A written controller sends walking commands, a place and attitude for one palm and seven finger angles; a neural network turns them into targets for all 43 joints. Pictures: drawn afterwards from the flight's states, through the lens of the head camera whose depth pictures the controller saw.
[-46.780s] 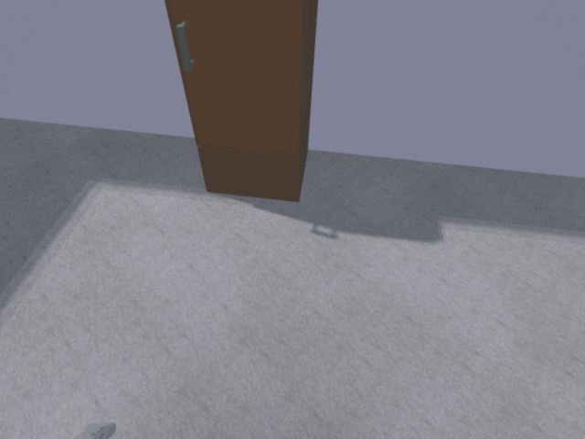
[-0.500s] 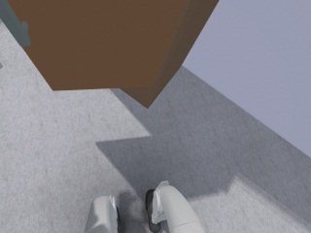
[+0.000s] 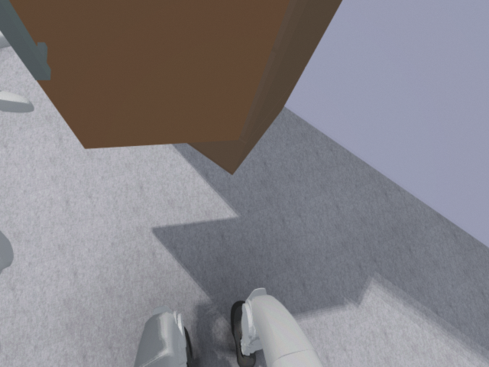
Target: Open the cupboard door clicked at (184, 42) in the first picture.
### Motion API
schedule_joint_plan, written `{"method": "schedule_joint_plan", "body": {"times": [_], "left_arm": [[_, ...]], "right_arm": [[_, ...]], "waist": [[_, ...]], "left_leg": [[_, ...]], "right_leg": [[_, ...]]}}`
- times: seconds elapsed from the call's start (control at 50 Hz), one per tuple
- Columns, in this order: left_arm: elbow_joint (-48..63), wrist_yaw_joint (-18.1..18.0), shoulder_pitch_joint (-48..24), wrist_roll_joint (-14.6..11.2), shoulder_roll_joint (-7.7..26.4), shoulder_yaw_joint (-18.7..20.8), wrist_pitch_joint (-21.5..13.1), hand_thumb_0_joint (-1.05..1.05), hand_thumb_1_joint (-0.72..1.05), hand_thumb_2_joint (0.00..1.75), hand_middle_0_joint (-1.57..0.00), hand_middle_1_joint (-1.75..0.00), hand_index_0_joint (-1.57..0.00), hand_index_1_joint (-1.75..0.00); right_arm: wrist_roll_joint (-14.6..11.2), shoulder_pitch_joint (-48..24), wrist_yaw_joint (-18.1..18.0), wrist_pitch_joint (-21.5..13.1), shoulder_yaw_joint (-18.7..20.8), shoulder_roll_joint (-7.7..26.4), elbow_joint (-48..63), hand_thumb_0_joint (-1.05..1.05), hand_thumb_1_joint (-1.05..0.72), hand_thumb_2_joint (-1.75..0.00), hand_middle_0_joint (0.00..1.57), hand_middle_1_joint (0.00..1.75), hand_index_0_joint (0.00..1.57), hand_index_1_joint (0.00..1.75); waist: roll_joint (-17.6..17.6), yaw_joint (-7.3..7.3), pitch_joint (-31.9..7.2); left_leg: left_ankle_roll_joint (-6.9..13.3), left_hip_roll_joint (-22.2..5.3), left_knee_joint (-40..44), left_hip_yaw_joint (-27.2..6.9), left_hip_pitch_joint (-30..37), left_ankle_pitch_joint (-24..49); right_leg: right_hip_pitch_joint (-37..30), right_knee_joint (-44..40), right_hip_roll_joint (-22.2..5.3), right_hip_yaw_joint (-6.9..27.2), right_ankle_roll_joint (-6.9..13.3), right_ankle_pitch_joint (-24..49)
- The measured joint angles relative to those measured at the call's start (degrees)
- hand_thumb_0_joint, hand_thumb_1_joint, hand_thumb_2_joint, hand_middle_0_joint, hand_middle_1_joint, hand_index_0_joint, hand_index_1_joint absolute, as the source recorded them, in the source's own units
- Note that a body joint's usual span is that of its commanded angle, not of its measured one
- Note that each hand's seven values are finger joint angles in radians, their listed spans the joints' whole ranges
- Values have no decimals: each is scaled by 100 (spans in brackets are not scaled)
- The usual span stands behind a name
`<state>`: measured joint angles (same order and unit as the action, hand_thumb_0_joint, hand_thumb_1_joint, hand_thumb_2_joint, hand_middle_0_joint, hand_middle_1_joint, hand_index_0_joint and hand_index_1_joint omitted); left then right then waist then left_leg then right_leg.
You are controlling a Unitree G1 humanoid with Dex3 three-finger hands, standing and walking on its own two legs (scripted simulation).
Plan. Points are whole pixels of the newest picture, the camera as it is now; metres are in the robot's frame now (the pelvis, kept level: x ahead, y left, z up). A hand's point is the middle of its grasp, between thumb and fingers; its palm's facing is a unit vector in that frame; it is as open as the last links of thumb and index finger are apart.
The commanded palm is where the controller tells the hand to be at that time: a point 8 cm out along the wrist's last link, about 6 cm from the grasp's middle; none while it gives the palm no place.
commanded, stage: slide the fingers in behind the handle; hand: left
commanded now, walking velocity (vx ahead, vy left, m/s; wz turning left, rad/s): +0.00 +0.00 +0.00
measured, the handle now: (20, 26) +0.60 +0.25 +0.06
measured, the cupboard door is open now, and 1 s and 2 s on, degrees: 43 43 44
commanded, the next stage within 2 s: close the thumb around the handle in 0.96 s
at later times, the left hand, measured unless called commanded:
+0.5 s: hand (21, 57) +0.55 +0.24 +0.06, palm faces +0.02 -1.00 -0.01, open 14.0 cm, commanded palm +0.53 +0.26 +0.06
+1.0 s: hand (34, 59) +0.55 +0.23 +0.06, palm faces +0.03 -1.00 -0.02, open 14.0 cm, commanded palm +0.53 +0.26 +0.06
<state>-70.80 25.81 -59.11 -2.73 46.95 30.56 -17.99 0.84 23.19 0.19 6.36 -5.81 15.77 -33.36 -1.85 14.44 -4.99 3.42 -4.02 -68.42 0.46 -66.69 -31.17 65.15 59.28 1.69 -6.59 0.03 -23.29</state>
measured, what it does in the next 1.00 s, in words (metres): stands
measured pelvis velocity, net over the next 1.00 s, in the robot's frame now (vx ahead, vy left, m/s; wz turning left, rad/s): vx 0.01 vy -0.01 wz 0.01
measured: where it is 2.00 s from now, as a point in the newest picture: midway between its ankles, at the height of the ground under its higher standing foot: (214, 359)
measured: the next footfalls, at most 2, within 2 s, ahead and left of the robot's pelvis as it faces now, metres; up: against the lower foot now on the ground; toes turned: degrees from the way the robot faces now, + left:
none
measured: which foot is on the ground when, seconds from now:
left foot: down 0.00-1.00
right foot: down 0.00-1.00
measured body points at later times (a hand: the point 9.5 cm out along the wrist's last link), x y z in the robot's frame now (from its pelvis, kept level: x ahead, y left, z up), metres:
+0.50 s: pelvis +0.01 +0.00 +0.01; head +0.19 +0.05 +0.42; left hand +0.54 +0.30 +0.06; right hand +0.00 -0.26 -0.09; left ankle +0.00 +0.07 -0.64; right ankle +0.04 -0.13 -0.64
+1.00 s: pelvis +0.01 -0.01 +0.00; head +0.19 +0.03 +0.41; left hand +0.54 +0.28 +0.06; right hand -0.01 -0.27 -0.10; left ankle +0.00 +0.07 -0.64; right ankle +0.04 -0.13 -0.64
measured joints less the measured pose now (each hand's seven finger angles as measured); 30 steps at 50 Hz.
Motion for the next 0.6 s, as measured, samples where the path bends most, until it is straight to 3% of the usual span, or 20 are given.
{"method": "schedule_joint_plan", "body": {"times": [0.24, 0.6], "left_arm": [[53, -303, -67, 23, -337, -186, -107, -1, -50, 30, -30, -120, -30, -120], [289, -613, 275, -77, -933, -389, -221, -1, -50, 30, -30, -120, -30, -120]], "right_arm": [[64, -56, 24, -23, 68, -27, -53, 0, -90, -90, 21, 30, 20, 30], [63, -40, 116, 19, 137, -117, -93, 0, -90, -90, 21, 30, 20, 29]], "waist": [[-11, 0, -31], [-29, -122, -94]], "left_leg": [[4, 45, 12, -22, 2, -35], [-31, 44, 231, 11, 351, -34]], "right_leg": [[-16, -4, -37, -16, -18, -56], [-316, -155, -18, 29, 6, -81]]}}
